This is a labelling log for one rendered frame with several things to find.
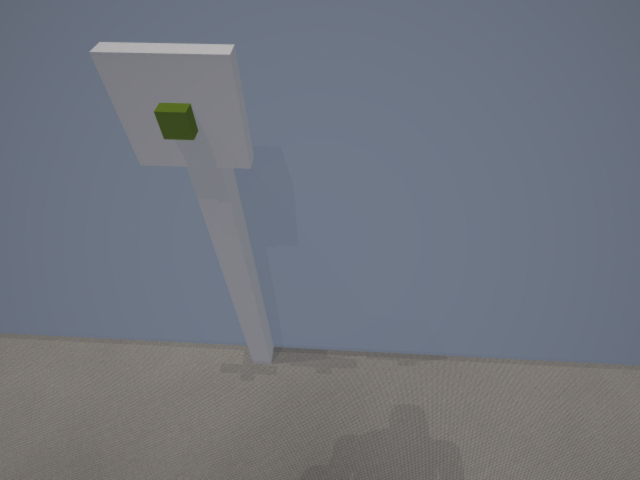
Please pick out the button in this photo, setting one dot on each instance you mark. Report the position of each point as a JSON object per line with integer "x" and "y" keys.
{"x": 176, "y": 121}

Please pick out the panel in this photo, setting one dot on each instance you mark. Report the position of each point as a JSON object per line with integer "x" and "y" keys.
{"x": 139, "y": 76}

